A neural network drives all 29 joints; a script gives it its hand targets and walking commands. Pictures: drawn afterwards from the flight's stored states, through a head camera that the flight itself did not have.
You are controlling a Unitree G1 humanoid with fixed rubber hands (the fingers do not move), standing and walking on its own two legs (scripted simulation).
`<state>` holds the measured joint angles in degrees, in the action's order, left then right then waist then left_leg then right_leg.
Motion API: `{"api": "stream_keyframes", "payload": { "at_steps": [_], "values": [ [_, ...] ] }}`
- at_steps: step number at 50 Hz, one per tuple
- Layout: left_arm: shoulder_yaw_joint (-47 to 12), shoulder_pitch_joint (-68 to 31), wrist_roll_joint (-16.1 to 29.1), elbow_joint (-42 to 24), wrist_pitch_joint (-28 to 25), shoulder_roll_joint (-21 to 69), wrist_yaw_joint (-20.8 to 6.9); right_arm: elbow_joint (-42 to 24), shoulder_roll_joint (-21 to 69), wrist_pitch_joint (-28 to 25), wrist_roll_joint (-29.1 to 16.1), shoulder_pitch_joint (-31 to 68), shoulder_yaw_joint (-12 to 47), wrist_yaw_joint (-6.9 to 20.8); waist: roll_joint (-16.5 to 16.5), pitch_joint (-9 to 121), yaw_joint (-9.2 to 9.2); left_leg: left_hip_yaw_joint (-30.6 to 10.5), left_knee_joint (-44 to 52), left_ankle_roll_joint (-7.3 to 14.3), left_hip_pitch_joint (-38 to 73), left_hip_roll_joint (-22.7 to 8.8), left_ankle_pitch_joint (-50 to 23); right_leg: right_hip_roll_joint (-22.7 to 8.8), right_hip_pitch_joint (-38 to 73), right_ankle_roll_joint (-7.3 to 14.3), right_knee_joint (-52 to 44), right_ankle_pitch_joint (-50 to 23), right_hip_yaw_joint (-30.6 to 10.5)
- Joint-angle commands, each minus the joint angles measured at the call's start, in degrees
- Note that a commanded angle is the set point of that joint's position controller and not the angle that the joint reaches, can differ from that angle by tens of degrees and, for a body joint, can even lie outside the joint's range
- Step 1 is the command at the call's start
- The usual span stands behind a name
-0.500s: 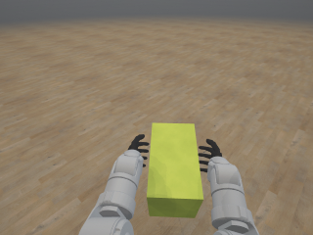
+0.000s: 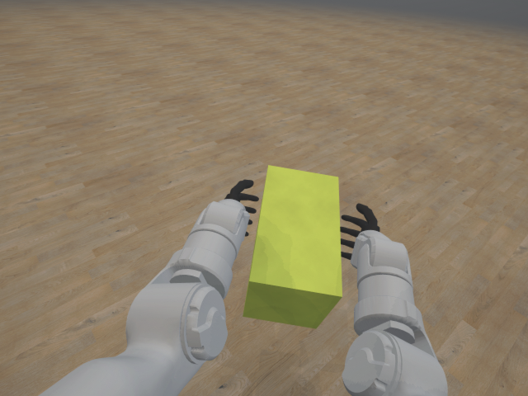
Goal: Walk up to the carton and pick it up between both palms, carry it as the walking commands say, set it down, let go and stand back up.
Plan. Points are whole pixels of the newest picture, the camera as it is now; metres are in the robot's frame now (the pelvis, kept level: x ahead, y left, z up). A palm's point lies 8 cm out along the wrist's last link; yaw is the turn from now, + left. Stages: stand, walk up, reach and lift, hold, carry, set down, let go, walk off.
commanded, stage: set down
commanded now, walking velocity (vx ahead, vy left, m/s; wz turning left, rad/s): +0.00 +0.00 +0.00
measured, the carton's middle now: (291, 245) +0.40 -0.06 +0.03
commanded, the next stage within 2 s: none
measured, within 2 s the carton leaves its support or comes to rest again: neither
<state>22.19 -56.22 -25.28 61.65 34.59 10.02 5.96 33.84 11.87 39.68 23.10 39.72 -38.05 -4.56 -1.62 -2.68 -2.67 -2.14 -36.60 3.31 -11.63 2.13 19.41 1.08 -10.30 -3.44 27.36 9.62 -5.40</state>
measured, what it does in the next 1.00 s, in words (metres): lowers itself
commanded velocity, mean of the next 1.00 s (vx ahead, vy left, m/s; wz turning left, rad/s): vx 0.00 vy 0.00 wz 0.00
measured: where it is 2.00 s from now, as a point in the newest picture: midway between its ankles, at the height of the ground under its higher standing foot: outside the picture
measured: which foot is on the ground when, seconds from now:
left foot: down 0.00-1.00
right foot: down 0.00-1.00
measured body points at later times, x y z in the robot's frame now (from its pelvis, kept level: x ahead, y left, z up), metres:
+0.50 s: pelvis -0.03 +0.05 -0.02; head +0.04 +0.05 +0.42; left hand +0.38 +0.07 +0.00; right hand +0.35 -0.16 +0.01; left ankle +0.09 +0.09 -0.73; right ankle +0.11 -0.15 -0.72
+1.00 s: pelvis +0.01 -0.02 -0.05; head +0.19 -0.04 +0.36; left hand +0.43 +0.03 -0.11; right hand +0.42 -0.20 -0.11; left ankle +0.09 +0.09 -0.73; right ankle +0.12 -0.15 -0.73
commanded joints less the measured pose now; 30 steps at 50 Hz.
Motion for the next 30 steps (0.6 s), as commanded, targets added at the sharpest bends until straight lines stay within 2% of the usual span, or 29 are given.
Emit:
{"api": "stream_keyframes", "payload": {
  "at_steps": [1,2,3,4,5,6,7,8,10,14,18,23,30],
  "values": [
    [-0.2,-11.7,6.8,5.7,-0.9,51.8,-13.2,17.3,48.4,-0.4,-4.1,27.3,16.6,8.8,5.4,2.4,-7.94,-5.7,15.0,1.4,-3.9,-0.5,7.5,1.3,-1.8,3.7,-0.8,12.4,3.4],
    [-1.7,-12.5,7.5,4.3,-2.3,52.4,-13.6,15.5,47.5,-2.5,-3.5,26.7,15.4,8.6,4.0,3.8,-8.37,-6.5,15.5,0.1,2.0,-1.0,5.7,2.2,-3.1,4.3,-2.2,10.4,3.8],
    [-3.6,-15.5,8.7,2.7,-3.2,53.5,-14.0,12.5,46.3,-4.3,-3.2,30.2,14.6,8.7,4.3,6.3,-10.81,-6.7,15.4,-0.4,5.2,-1.2,8.0,2.3,-4.6,4.6,-2.2,12.4,4.4],
    [-2.4,-17.8,8.7,2.2,-4.2,53.0,-14.0,9.4,44.4,-6.0,-2.6,35.1,13.9,8.7,4.1,7.6,-10.37,-7.4,15.5,-0.4,6.2,-1.5,11.7,2.0,-5.8,4.8,-1.6,16.0,4.7],
    [-2.7,-17.8,9.1,1.0,-5.5,53.4,-13.4,6.7,42.9,-7.6,-3.0,37.2,15.0,8.9,4.0,8.8,-10.03,-8.0,15.0,-0.3,6.5,-1.5,10.9,1.7,-6.2,5.0,-0.4,15.3,4.6],
    [-5.2,-16.4,9.9,-0.8,-6.9,54.6,-12.9,4.5,43.0,-9.1,-3.3,36.4,16.6,8.9,2.9,11.0,-10.77,-8.5,13.8,-0.6,7.4,-1.6,5.9,1.8,-6.5,4.9,0.5,10.8,4.4],
    [-6.9,-16.5,10.0,-2.3,-8.2,55.9,-12.1,2.6,42.2,-10.7,-3.4,37.9,17.7,9.3,3.1,12.8,-10.53,-9.8,13.5,-1.3,8.3,-2.1,4.4,1.9,-7.4,5.2,1.4,9.3,4.4],
    [-7.4,-18.4,9.9,-2.6,-9.4,55.8,-11.2,2.1,41.1,-12.2,-3.3,41.0,17.8,9.7,3.1,13.6,-10.41,-11.4,13.4,-1.9,8.6,-2.5,6.6,1.6,-9.0,5.5,2.2,10.7,4.4],
    [-8.4,-20.3,9.8,-3.5,-11.6,54.1,-9.6,4.2,40.0,-14.1,-2.9,42.3,19.1,10.3,2.7,14.4,-9.65,-13.4,12.9,-2.5,9.2,-2.8,9.4,1.3,-11.4,5.8,3.7,12.2,3.8],
    [-10.5,-22.2,9.5,-5.6,-14.8,50.9,-7.6,9.5,37.5,-17.1,-1.3,39.7,18.1,11.4,4.3,14.8,-10.09,-16.1,12.8,-4.0,8.5,-3.2,12.5,0.7,-16.2,6.3,6.0,12.7,3.7],
    [-9.8,-22.6,8.1,-6.8,-17.0,47.1,-5.6,12.4,35.2,-20.0,-0.8,38.7,17.9,12.1,3.8,15.8,-8.93,-16.5,12.2,-4.5,7.1,-3.5,13.4,0.8,-19.3,6.5,7.4,12.7,3.8],
    [-8.9,-23.2,6.2,-8.0,-18.7,43.3,-3.9,13.0,32.6,-23.1,0.0,37.9,17.7,12.1,3.6,18.2,-8.17,-15.2,10.3,-4.4,4.6,-3.1,12.6,1.2,-22.4,6.5,7.9,12.4,3.7],
    [-10.5,-23.5,5.9,-9.6,-21.3,42.2,-3.1,11.4,30.4,-26.3,0.4,37.2,18.9,10.8,4.7,23.7,-9.30,-12.3,6.6,-4.6,-1.0,-0.8,10.4,2.3,-24.9,5.3,8.5,11.4,4.2]
  ]
}}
